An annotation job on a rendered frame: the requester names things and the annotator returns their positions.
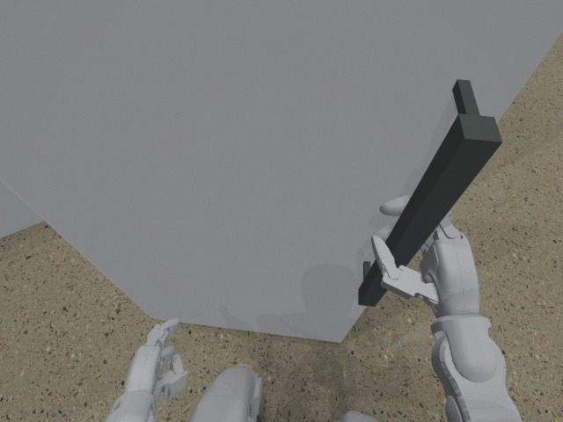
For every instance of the handle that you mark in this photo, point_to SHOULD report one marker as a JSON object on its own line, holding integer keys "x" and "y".
{"x": 469, "y": 144}

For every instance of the fridge door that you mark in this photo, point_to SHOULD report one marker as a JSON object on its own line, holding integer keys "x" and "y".
{"x": 224, "y": 161}

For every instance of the left robot thigh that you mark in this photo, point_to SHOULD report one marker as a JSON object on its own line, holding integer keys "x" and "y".
{"x": 232, "y": 397}

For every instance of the right robot forearm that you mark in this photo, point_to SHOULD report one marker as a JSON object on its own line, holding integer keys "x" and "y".
{"x": 472, "y": 370}

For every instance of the robot right hand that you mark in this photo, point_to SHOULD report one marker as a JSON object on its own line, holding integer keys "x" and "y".
{"x": 447, "y": 259}

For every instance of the robot left hand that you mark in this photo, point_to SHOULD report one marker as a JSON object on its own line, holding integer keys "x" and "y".
{"x": 149, "y": 361}

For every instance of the left robot forearm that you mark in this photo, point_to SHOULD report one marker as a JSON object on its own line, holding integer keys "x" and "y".
{"x": 134, "y": 406}

